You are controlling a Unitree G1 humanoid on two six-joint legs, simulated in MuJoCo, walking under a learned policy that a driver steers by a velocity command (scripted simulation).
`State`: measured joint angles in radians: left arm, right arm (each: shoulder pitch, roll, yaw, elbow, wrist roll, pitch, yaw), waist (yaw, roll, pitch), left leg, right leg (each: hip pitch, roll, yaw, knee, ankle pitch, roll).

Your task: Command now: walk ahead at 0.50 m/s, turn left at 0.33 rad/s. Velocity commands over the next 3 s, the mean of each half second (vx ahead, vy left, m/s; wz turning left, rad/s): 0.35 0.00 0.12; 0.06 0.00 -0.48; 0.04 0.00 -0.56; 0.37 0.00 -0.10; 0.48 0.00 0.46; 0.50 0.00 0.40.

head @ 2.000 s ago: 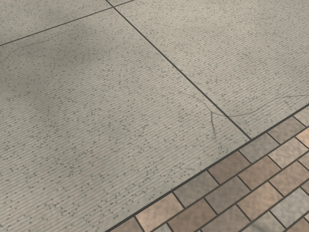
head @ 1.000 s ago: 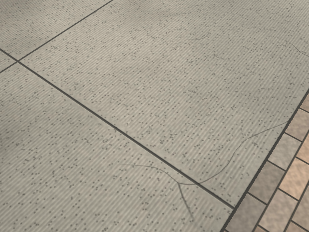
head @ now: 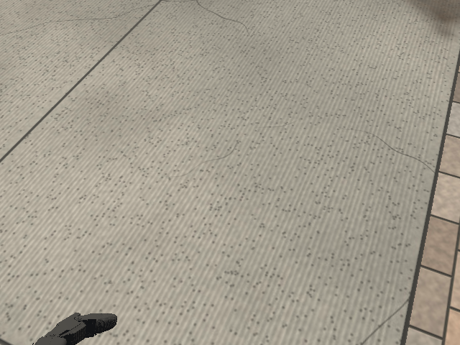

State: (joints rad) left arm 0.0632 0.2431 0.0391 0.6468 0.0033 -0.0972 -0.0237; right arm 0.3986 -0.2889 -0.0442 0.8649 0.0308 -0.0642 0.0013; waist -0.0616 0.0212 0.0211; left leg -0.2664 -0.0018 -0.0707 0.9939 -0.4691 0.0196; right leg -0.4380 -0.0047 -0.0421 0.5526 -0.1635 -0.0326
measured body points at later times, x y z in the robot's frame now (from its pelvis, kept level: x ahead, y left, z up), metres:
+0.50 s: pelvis +0.21 +0.04 +0.00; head +0.26 +0.06 +0.45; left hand +0.24 +0.32 -0.14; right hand +0.44 -0.18 -0.09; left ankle +0.31 +0.16 -0.73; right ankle +0.11 -0.11 -0.66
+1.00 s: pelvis +0.25 +0.00 +0.02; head +0.28 -0.05 +0.46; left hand +0.41 +0.26 -0.07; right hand +0.35 -0.31 -0.11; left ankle +0.29 +0.16 -0.64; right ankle +0.25 -0.08 -0.73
